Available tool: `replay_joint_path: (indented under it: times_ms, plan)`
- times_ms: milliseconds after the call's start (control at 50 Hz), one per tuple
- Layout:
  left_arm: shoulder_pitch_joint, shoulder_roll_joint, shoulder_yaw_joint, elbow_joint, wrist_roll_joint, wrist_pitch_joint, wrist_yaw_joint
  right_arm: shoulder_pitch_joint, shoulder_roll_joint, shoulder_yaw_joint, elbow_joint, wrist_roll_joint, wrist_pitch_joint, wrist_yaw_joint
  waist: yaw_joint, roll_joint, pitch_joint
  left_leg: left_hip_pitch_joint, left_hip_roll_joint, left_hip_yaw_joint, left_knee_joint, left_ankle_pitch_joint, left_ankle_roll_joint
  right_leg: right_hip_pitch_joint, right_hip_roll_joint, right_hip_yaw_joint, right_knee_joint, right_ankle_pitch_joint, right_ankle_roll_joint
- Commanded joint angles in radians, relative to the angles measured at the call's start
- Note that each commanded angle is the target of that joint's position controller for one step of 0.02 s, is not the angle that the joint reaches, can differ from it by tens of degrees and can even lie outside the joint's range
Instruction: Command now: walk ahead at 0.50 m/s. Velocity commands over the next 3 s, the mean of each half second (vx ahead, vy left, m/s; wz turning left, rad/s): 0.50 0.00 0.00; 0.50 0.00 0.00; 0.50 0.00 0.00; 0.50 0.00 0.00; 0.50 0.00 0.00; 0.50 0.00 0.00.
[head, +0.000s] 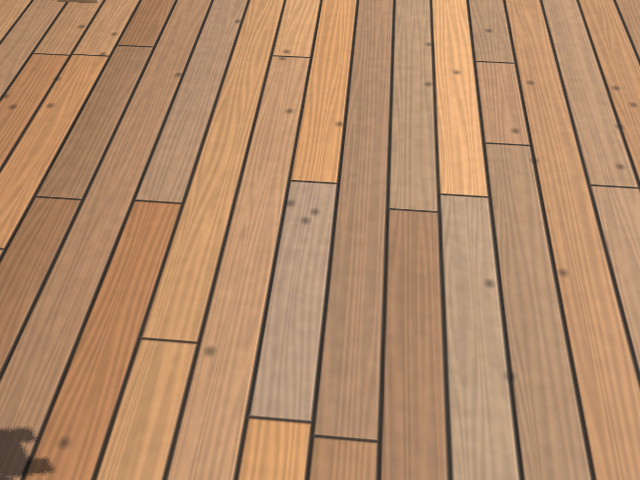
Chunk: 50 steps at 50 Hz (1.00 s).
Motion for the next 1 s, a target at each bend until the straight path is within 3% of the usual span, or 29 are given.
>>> replay_joint_path:
  times_ms: [20,60,80,100,120,140,160,180,200,240,300,360,460,560,620,640,660,680,700,720,740,760,780,820,840,900,1000]
  plan:
    - [0.067,0.147,0.027,-0.005,0.009,-0.002,0.014,-0.100,-0.070,-0.014,-0.085,0.001,-0.021,-0.003,-0.020,-0.097,0.075,-0.034,-0.024,0.014,-0.061,-0.059,0.031,0.031,-0.321,0.132,0.020,0.579,-0.119]
    - [0.033,0.160,0.031,-0.006,0.011,0.000,0.019,-0.022,-0.082,-0.023,-0.066,0.001,-0.032,-0.011,-0.065,-0.104,0.037,0.106,-0.069,0.036,-0.111,-0.136,0.064,0.038,-0.319,0.105,0.130,0.800,-0.098]
    - [0.020,0.168,0.033,-0.005,0.010,0.003,0.018,0.091,-0.095,-0.033,-0.029,0.000,-0.039,-0.018,-0.110,-0.101,-0.020,0.244,-0.104,0.050,-0.149,-0.145,0.084,0.026,-0.303,0.089,0.259,0.900,-0.085]
    - [0.003,0.164,0.031,-0.010,0.004,0.005,0.015,0.266,-0.122,-0.049,0.031,-0.010,-0.049,-0.028,-0.180,-0.071,-0.111,0.470,-0.101,0.038,-0.195,-0.105,0.113,-0.063,-0.262,0.055,0.455,0.847,-0.064]
    - [-0.001,0.133,0.020,-0.045,-0.005,0.002,0.012,0.450,-0.207,-0.074,0.066,-0.035,-0.056,-0.039,-0.235,0.021,-0.240,0.735,0.121,-0.207,-0.203,-0.178,0.170,-0.279,-0.208,0.018,0.757,0.500,-0.044]
    - [0.121,0.046,0.009,-0.048,-0.040,0.005,0.001,0.476,-0.277,-0.092,0.072,-0.035,-0.047,-0.033,-0.173,0.233,-0.341,0.951,0.373,-0.695,-0.333,-0.231,0.320,-0.627,-0.011,0.000,1.112,-0.259,-0.005]
    - [0.029,0.142,0.034,-0.048,-0.010,0.010,0.004,0.386,-0.222,-0.084,0.060,0.004,-0.036,-0.025,-0.157,0.052,-0.244,0.848,0.314,-0.683,-0.388,-0.314,0.280,-0.717,-0.069,0.130,1.163,-0.214,-0.024]
    - [-0.062,0.138,0.038,-0.080,-0.007,0.006,-0.001,0.278,-0.167,-0.067,0.042,0.012,-0.037,-0.021,-0.120,0.027,-0.107,0.698,0.281,-0.524,-0.415,-0.289,0.246,-0.736,-0.112,0.126,1.127,-0.109,-0.027]
    - [-0.100,0.121,0.036,-0.087,-0.006,0.004,-0.004,0.231,-0.116,-0.054,0.039,0.008,-0.045,-0.017,-0.093,-0.012,-0.047,0.583,0.238,-0.427,-0.452,-0.182,0.217,-0.697,-0.143,0.122,1.073,-0.047,-0.023]
    - [-0.083,0.084,0.034,-0.079,0.017,0.028,-0.013,0.231,-0.060,-0.036,0.065,0.011,-0.058,-0.024,-0.041,0.012,-0.018,0.459,0.162,-0.286,-0.489,-0.070,0.165,-0.602,-0.176,0.115,0.990,-0.011,-0.003]
    - [-0.116,0.070,0.036,-0.093,0.022,0.053,-0.026,0.314,-0.086,-0.037,0.103,0.014,-0.076,-0.030,-0.025,0.015,-0.005,0.437,0.135,-0.211,-0.516,0.042,0.165,-0.615,-0.182,0.086,0.933,0.028,0.023]
    - [-0.254,0.083,0.037,-0.140,0.018,0.064,-0.031,0.373,-0.102,-0.036,0.120,0.013,-0.075,-0.031,-0.047,0.017,0.036,0.462,0.119,-0.173,-0.551,0.051,0.158,-0.721,-0.203,0.063,0.831,0.132,0.046]
    - [-0.441,0.073,0.025,-0.201,0.004,0.059,-0.033,0.464,-0.095,-0.027,0.142,0.012,-0.072,-0.034,-0.094,0.025,0.056,0.536,0.098,-0.121,-0.548,0.165,0.134,-0.742,-0.182,0.023,0.593,0.256,0.059]
    - [-0.560,0.080,0.019,-0.246,0.003,0.050,-0.030,0.539,-0.099,-0.026,0.173,-0.001,-0.066,-0.046,-0.127,0.036,0.074,0.688,0.136,-0.110,-0.496,0.279,0.150,-0.752,-0.149,0.000,0.457,0.228,0.027]
    - [-0.532,0.094,0.026,-0.251,0.002,0.036,-0.025,0.512,-0.116,-0.032,0.179,-0.007,-0.063,-0.054,-0.091,0.041,0.061,0.736,0.158,-0.092,-0.403,0.485,0.139,-0.658,-0.113,-0.015,0.390,0.125,-0.017]
    - [-0.464,0.105,0.034,-0.231,0.002,0.031,-0.019,0.494,-0.126,-0.035,0.178,-0.008,-0.063,-0.055,-0.060,0.049,0.026,0.728,0.153,-0.078,-0.323,0.624,0.126,-0.555,-0.081,-0.029,0.369,0.089,-0.036]
    - [-0.331,0.119,0.045,-0.187,0.004,0.023,-0.012,0.477,-0.133,-0.036,0.177,-0.005,-0.060,-0.053,-0.005,0.038,-0.039,0.709,0.131,-0.058,-0.175,0.699,0.111,-0.402,-0.046,-0.045,0.317,0.102,-0.058]
    - [-0.153,0.155,0.062,-0.129,0.018,0.013,-0.002,0.460,-0.126,-0.033,0.168,0.003,-0.060,-0.050,0.065,0.012,-0.134,0.580,0.093,-0.030,0.030,0.580,0.091,-0.153,-0.085,0.002,0.287,0.139,-0.091]
    - [0.009,0.257,0.089,-0.105,0.045,0.007,0.009,0.481,-0.066,-0.016,0.127,0.029,-0.062,-0.042,0.094,-0.125,-0.275,0.302,0.009,0.023,0.371,0.172,0.057,0.139,-0.354,0.332,0.263,0.043,-0.171]
    - [0.004,0.285,0.100,-0.101,0.023,0.024,-0.003,0.553,-0.056,-0.025,0.132,0.045,-0.062,-0.035,0.050,-0.271,-0.364,0.053,-0.162,-0.018,0.666,-0.495,0.038,0.255,-0.528,0.760,0.114,0.028,-0.287]
    - [-0.120,0.240,0.090,-0.120,-0.005,0.032,-0.009,0.464,-0.117,-0.042,0.120,0.018,-0.055,-0.038,0.009,-0.113,-0.218,-0.035,-0.081,-0.112,0.704,-0.421,0.053,0.128,-0.476,0.645,0.094,-0.033,-0.250]
    - [-0.208,0.174,0.071,-0.136,-0.010,0.027,-0.013,0.381,-0.102,-0.040,0.095,0.011,-0.060,-0.033,-0.011,-0.068,-0.099,-0.043,-0.045,-0.110,0.662,-0.338,0.053,-0.021,-0.439,0.513,0.061,-0.010,-0.223]
    - [-0.245,0.126,0.057,-0.133,-0.004,0.020,-0.014,0.357,-0.078,-0.039,0.092,0.011,-0.059,-0.030,-0.046,-0.041,-0.030,-0.002,-0.010,-0.106,0.591,-0.288,0.051,-0.138,-0.390,0.415,0.021,0.060,-0.181]
    - [-0.229,0.079,0.040,-0.102,-0.005,0.006,-0.005,0.380,-0.043,-0.036,0.099,-0.015,-0.032,-0.020,-0.093,-0.071,-0.005,0.089,0.018,-0.100,0.504,-0.255,0.031,-0.248,-0.320,0.289,-0.011,0.160,-0.132]
    - [-0.196,0.085,0.039,-0.088,-0.004,-0.002,-0.003,0.384,-0.036,-0.037,0.098,-0.019,-0.023,-0.015,-0.099,-0.076,-0.009,0.101,0.015,-0.088,0.489,-0.246,0.022,-0.258,-0.310,0.265,-0.015,0.219,-0.133]
    - [-0.135,0.130,0.045,-0.065,-0.007,-0.013,-0.002,0.291,-0.043,-0.039,0.061,-0.019,-0.005,-0.006,-0.101,-0.076,0.015,0.022,0.034,-0.062,0.409,-0.173,-0.004,-0.252,-0.293,0.207,-0.051,0.268,-0.140]
    - [-0.048,0.124,0.035,-0.048,-0.007,-0.010,-0.002,0.072,-0.047,-0.031,-0.014,-0.004,-0.003,-0.001,-0.052,-0.082,0.052,-0.053,0.037,-0.021,0.158,-0.017,-0.033,-0.187,-0.263,0.147,-0.071,0.349,-0.122]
